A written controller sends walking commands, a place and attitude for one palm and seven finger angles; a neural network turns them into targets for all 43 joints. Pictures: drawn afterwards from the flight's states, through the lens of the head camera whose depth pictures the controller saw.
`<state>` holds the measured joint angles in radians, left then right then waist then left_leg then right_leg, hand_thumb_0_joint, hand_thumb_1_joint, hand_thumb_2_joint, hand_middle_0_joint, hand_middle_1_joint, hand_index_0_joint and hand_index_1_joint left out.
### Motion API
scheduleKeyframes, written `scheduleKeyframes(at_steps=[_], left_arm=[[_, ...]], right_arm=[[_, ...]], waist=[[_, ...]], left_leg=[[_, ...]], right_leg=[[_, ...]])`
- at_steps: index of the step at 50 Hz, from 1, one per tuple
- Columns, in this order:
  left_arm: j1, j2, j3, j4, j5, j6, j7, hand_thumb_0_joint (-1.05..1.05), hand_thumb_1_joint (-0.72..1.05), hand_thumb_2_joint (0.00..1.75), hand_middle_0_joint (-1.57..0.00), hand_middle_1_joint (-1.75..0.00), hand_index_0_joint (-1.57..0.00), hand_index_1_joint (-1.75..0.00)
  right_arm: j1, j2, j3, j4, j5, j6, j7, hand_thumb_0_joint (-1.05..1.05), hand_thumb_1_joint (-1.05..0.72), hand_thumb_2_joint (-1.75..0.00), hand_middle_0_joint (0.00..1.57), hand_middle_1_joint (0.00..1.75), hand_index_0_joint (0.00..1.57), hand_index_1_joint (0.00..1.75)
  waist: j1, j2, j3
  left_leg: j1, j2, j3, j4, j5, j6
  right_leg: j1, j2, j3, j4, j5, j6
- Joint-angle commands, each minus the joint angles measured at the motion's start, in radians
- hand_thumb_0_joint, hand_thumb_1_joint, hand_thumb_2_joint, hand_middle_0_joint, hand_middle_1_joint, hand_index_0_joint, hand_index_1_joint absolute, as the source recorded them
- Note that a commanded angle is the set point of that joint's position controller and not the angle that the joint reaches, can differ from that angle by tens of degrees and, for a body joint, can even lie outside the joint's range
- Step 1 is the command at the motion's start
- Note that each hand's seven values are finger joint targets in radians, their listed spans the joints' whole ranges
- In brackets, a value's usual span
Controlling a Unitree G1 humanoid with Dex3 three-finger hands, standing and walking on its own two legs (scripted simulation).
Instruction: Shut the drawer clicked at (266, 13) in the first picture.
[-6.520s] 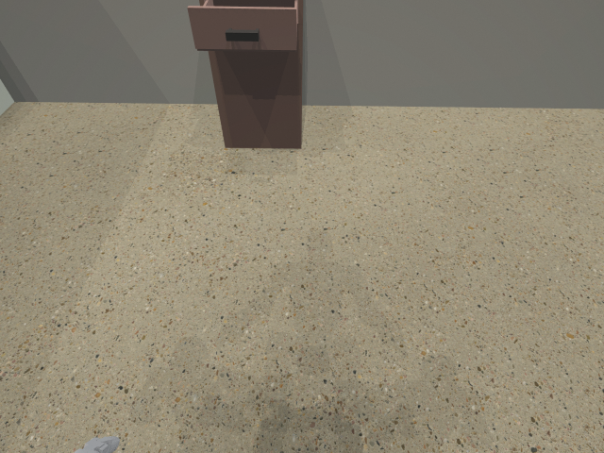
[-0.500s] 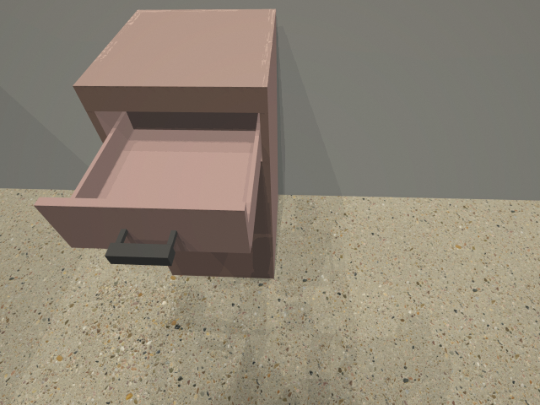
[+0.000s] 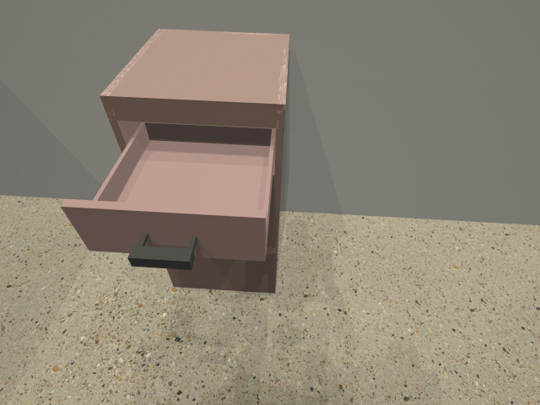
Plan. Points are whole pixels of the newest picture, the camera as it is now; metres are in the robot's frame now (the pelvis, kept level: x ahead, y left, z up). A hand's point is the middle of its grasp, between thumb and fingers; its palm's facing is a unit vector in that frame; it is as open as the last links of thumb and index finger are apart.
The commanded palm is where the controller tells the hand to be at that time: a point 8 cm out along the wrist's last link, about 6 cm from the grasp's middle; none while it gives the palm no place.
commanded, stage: shuffle to correct the standing spot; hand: left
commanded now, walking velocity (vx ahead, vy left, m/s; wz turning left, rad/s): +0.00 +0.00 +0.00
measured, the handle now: (165, 248) +0.40 +0.23 -0.04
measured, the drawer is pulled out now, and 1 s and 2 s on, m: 0.29 0.29 0.29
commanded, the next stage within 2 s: come to a stop and stand still in 0.52 s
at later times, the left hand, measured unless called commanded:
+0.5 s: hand out of the picture -0.01 +0.19 -0.19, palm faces +0.08 -0.98 -0.17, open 7.4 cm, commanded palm none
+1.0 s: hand (159, 382) +0.20 +0.22 -0.18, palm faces +0.02 -0.98 -0.22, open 7.4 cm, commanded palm none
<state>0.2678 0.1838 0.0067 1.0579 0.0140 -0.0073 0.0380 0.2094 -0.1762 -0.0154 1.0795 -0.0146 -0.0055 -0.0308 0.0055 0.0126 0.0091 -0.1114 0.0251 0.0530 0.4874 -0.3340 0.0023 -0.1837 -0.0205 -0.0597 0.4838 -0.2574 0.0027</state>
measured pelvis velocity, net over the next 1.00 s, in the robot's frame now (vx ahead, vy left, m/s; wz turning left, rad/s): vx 0.10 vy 0.04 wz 0.03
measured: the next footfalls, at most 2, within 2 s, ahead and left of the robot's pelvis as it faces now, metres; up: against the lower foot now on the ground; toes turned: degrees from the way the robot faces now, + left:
right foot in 0.82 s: +0.24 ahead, -0.08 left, +0.00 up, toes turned -6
left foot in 1.08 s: +0.13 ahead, +0.16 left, +0.00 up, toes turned +2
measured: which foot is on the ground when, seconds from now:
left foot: down 0.00-0.82, up 0.84-1.00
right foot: down 0.00-0.52, up 0.54-0.80, down 0.82-1.00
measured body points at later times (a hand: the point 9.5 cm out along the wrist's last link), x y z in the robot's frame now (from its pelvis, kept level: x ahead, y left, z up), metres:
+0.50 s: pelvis +0.04 +0.03 -0.02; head +0.05 +0.03 +0.43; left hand -0.01 +0.24 -0.18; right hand -0.02 -0.19 -0.17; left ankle -0.04 +0.10 -0.74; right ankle +0.00 -0.12 -0.74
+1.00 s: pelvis +0.10 +0.04 -0.02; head +0.15 +0.04 +0.43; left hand +0.20 +0.27 -0.16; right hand +0.11 -0.19 -0.18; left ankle +0.06 +0.15 -0.71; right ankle +0.20 -0.08 -0.74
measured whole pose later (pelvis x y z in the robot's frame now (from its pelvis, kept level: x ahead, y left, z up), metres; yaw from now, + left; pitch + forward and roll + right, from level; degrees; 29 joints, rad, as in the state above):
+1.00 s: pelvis +0.10 +0.04 -0.02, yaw +1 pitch -2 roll -1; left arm 0.13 0.15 0.04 0.96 0.03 0.01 0.04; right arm 0.25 -0.16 -0.06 1.05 0.00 0.03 -0.04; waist -0.03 0.03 0.12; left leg -0.33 0.03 0.04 0.91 -0.54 -0.01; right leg -0.40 -0.05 -0.12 0.61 -0.18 -0.02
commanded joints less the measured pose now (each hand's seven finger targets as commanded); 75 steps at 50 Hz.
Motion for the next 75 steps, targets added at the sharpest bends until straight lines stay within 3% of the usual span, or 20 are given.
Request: scheduleKeyframes(at_steps=[1, 9, 17, 21, 24, 26, 29, 32, 37, 39, 40, 41, 43, 52, 54, 55, 57, 65, 71, 75], left_arm=[[0.046, 0.107, 0.017, -0.029, -0.002, -0.012, 0.004, 0.0, 0.9, 0.9, -0.2, -0.3, -0.2, -0.3], [0.079, 0.086, 0.026, -0.044, 0.013, 0.004, -0.012, 0.0, 0.9, 0.9, -0.2, -0.3, -0.2, -0.3], [0.166, 0.058, 0.038, -0.02, 0.006, -0.017, -0.014, 0.0, 0.9, 0.9, -0.2, -0.3, -0.2, -0.3], [0.275, 0.115, 0.066, 0.03, 0.001, -0.027, 0.0, 0.0, 0.9, 0.9, -0.2, -0.3, -0.2, -0.3], [0.161, 0.081, 0.062, 0.004, 0.004, -0.015, -0.001, 0.0, 0.9, 0.9, -0.2, -0.3, -0.2, -0.3], [0.006, -0.028, 0.028, -0.067, 0.0, -0.018, -0.004, 0.0, 0.9, 0.9, -0.2, -0.3, -0.2, -0.3], [-0.064, -0.001, 0.043, -0.088, 0.004, -0.024, -0.018, 0.0, 0.9, 0.9, -0.2, -0.3, -0.2, -0.3], [-0.094, -0.037, 0.038, -0.109, -0.001, -0.014, -0.042, 0.0, 0.9, 0.9, -0.2, -0.3, -0.2, -0.3], [0.052, -0.02, 0.034, -0.076, -0.002, -0.006, -0.027, 0.0, 0.9, 0.9, -0.2, -0.3, -0.2, -0.3], [0.173, 0.042, 0.046, -0.044, 0.0, -0.017, -0.011, 0.0, 0.9, 0.9, -0.2, -0.3, -0.2, -0.3], [0.215, 0.114, 0.061, -0.032, 0.003, -0.025, 0.0, 0.0, 0.9, 0.9, -0.2, -0.3, -0.2, -0.3], [0.223, 0.166, 0.07, -0.034, -0.002, -0.028, 0.004, 0.0, 0.9, 0.9, -0.2, -0.3, -0.2, -0.3], [0.093, 0.138, 0.064, -0.073, 0.0, -0.025, 0.015, 0.0, 0.9, 0.9, -0.2, -0.3, -0.2, -0.3], [-0.107, 0.125, 0.074, -0.16, 0.007, 0.037, 0.0, 0.0, 0.9, 0.9, -0.2, -0.3, -0.2, -0.3], [-0.081, 0.022, 0.057, -0.194, -0.007, 0.051, -0.008, 0.0, 0.9, 0.9, -0.2, -0.3, -0.2, -0.3], [-0.103, 0.034, 0.062, -0.191, 0.004, 0.058, -0.004, 0.0, 0.9, 0.9, -0.2, -0.3, -0.2, -0.3], [-0.014, 0.036, 0.069, -0.136, 0.012, 0.047, -0.016, 0.0, 0.9, 0.9, -0.2, -0.3, -0.2, -0.3], [0.015, 0.016, 0.036, -0.087, -0.002, 0.029, -0.019, 0.0, 0.9, 0.9, -0.2, -0.3, -0.2, -0.3], [0.102, 0.078, 0.028, -0.023, 0.002, -0.001, 0.003, 0.0, 0.9, 0.9, -0.2, -0.3, -0.2, -0.3], [0.065, 0.055, 0.01, -0.001, -0.004, -0.003, 0.004, 0.0, 0.9, 0.9, -0.2, -0.3, -0.2, -0.3]], right_arm=[[0.052, -0.116, -0.013, -0.017, -0.001, -0.019, -0.005, 0.0, -0.9, -0.9, 0.2, 0.3, 0.2, 0.3], [0.133, -0.121, -0.016, -0.009, -0.009, 0.008, 0.01, 0.0, -0.9, -0.9, 0.2, 0.3, 0.2, 0.3], [0.188, -0.089, -0.009, -0.005, 0.001, -0.023, 0.003, 0.0, -0.9, -0.9, 0.2, 0.3, 0.2, 0.3], [0.155, -0.033, -0.002, -0.022, 0.003, -0.032, 0.001, 0.0, -0.9, -0.9, 0.2, 0.3, 0.2, 0.3], [0.268, -0.024, -0.005, 0.023, 0.006, -0.04, 0.004, 0.0, -0.9, -0.9, 0.2, 0.3, 0.2, 0.3], [0.527, -0.122, -0.021, 0.123, -0.013, -0.052, -0.02, 0.0, -0.9, -0.9, 0.2, 0.3, 0.2, 0.3], [0.427, -0.081, 0.001, 0.082, -0.017, -0.055, -0.025, 0.0, -0.9, -0.9, 0.2, 0.3, 0.2, 0.3], [0.336, -0.069, 0.002, 0.048, -0.012, -0.069, -0.027, 0.0, -0.9, -0.9, 0.2, 0.3, 0.2, 0.3], [0.242, -0.107, -0.007, 0.034, -0.003, -0.048, -0.033, 0.0, -0.9, -0.9, 0.2, 0.3, 0.2, 0.3], [0.216, -0.112, -0.017, 0.021, 0.009, -0.037, -0.029, 0.0, -0.9, -0.9, 0.2, 0.3, 0.2, 0.3], [0.236, -0.091, -0.027, 0.018, 0.017, -0.03, -0.023, 0.0, -0.9, -0.9, 0.2, 0.3, 0.2, 0.3], [0.285, -0.05, -0.035, 0.009, 0.023, -0.018, -0.026, 0.0, -0.9, -0.9, 0.2, 0.3, 0.2, 0.3], [0.23, 0.015, -0.036, -0.014, 0.019, 0.016, -0.023, 0.0, -0.9, -0.9, 0.2, 0.3, 0.2, 0.3], [0.289, 0.005, -0.043, -0.032, 0.004, 0.02, 0.005, 0.0, -0.9, -0.9, 0.2, 0.3, 0.2, 0.3], [0.223, -0.11, -0.06, -0.093, -0.016, 0.001, 0.002, 0.0, -0.9, -0.9, 0.2, 0.3, 0.2, 0.3], [0.128, -0.149, -0.064, -0.125, -0.022, -0.003, -0.004, 0.0, -0.9, -0.9, 0.2, 0.3, 0.2, 0.3], [0.002, -0.102, -0.039, -0.138, -0.022, -0.009, -0.01, 0.0, -0.9, -0.9, 0.2, 0.3, 0.2, 0.3], [0.115, -0.141, -0.047, -0.044, -0.011, 0.0, -0.022, 0.0, -0.9, -0.9, 0.2, 0.3, 0.2, 0.3], [0.084, -0.064, -0.032, -0.03, 0.005, 0.003, -0.014, 0.0, -0.9, -0.9, 0.2, 0.3, 0.2, 0.3], [0.072, -0.049, -0.018, 0.014, 0.007, 0.01, -0.004, 0.0, -0.9, -0.9, 0.2, 0.3, 0.2, 0.3]], waist=[[-0.001, 0.0, 0.06], [-0.004, 0.027, 0.178], [0.012, -0.038, 0.135], [0.031, -0.224, 0.076], [-0.055, -0.061, 0.083], [-0.147, 0.335, 0.128], [-0.092, 0.069, 0.165], [-0.053, 0.097, 0.177], [0.031, 0.107, 0.051], [0.081, 0.054, -0.01], [0.088, -0.071, -0.052], [0.056, -0.137, -0.091], [0.016, -0.152, -0.042], [-0.07, -0.133, -0.026], [-0.061, 0.281, 0.074], [-0.048, 0.318, 0.124], [0.032, 0.1, 0.091], [-0.032, 0.101, 0.008], [-0.025, -0.085, -0.095], [-0.026, -0.058, 0.024]], left_leg=[[-0.085, 0.085, -0.077, -0.121, 0.235, 0.03], [-0.206, 0.089, -0.13, -0.195, -0.283, 0.07], [-0.221, 0.063, -0.08, -0.04, -0.07, 0.077], [-0.331, -0.012, 0.058, 0.223, -0.104, 0.024], [-0.043, 0.015, 0.037, -0.006, 0.029, 0.038], [0.303, 0.315, -0.328, -0.154, 0.857, 0.128], [0.231, 0.332, -0.248, -0.13, 0.899, 0.208], [0.134, 0.256, -0.115, -0.23, 0.74, 0.183], [0.068, 0.201, -0.002, -0.063, 1.0, 0.121], [0.001, 0.154, 0.0, 0.108, 0.872, 0.067], [-0.14, 0.06, 0.025, 0.288, 0.534, 0.03], [-0.217, -0.051, 0.021, 0.505, -0.172, 0.003], [-0.213, 0.003, -0.082, 0.638, -0.333, 0.007], [-0.005, -0.002, 0.033, 0.069, 0.04, -0.008], [-0.211, 0.295, -0.38, -0.316, -0.162, 0.108], [-0.364, 0.354, -0.462, -0.388, -0.147, 0.163], [-0.313, 0.26, -0.291, -0.301, 0.006, 0.152], [0.027, 0.247, -0.159, -0.119, 0.614, 0.139], [-0.027, 0.088, -0.013, -0.012, 0.347, 0.009], [-0.018, 0.086, -0.026, -0.099, 0.182, 0.006]], right_leg=[[0.017, -0.086, 0.078, -0.079, 0.198, -0.022], [-0.1, -0.048, 0.063, -0.053, -0.259, -0.033], [-0.013, -0.083, 0.119, 0.02, -0.065, -0.073], [0.133, -0.277, 0.33, -0.088, 0.187, -0.179], [-0.088, -0.174, 0.151, 0.053, 0.132, -0.124], [-0.535, 0.026, -0.071, 0.542, -0.289, -0.007], [-0.585, -0.067, -0.002, 0.672, -0.252, -0.029], [-0.51, -0.074, -0.049, 0.552, -0.111, -0.011], [-0.113, 0.014, -0.091, 0.184, 0.094, -0.035], [0.089, -0.009, -0.054, 0.025, 0.359, -0.042], [0.228, -0.158, 0.145, 0.058, 0.728, -0.12], [0.245, -0.36, 0.316, -0.009, 1.057, -0.255], [0.006, -0.412, 0.322, -0.088, 0.849, -0.316], [-0.297, -0.198, 0.154, -0.064, -0.053, -0.113], [-0.35, 0.015, 0.0, 0.279, -0.234, 0.006], [-0.297, 0.007, 0.074, 0.434, -0.222, 0.012], [-0.243, -0.009, 0.103, 0.516, -0.101, 0.008], [-0.122, -0.001, 0.018, 0.055, -0.085, 0.014], [0.047, -0.127, 0.156, -0.05, 0.501, -0.062], [-0.063, -0.103, 0.148, -0.129, 0.187, -0.045]])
